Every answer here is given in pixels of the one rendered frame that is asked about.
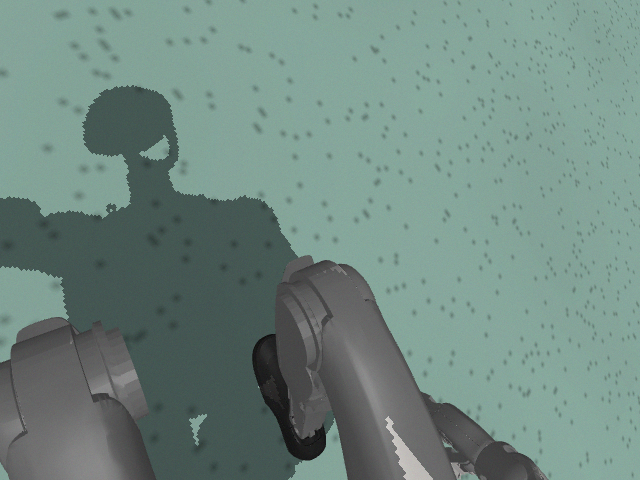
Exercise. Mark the right robot hand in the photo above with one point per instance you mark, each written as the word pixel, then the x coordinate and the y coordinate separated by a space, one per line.
pixel 459 431

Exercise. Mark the right robot arm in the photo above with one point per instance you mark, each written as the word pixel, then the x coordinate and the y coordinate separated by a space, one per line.
pixel 500 461

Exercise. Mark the right robot foot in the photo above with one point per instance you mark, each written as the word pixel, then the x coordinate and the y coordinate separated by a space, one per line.
pixel 275 394

